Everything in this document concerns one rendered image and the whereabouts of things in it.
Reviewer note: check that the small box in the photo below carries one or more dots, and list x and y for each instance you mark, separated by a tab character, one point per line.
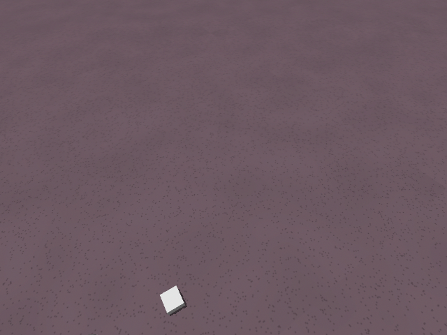
172	300

